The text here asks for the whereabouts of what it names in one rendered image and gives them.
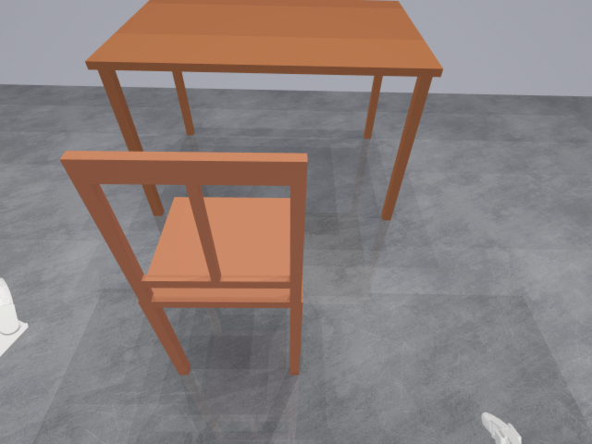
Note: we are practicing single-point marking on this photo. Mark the robot right hand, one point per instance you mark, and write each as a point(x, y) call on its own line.
point(502, 433)

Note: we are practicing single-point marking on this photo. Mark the table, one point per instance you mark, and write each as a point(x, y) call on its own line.
point(321, 37)

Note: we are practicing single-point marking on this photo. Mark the robot left hand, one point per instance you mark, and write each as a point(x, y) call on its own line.
point(12, 331)

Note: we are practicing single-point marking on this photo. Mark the chair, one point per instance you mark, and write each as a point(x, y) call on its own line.
point(214, 252)

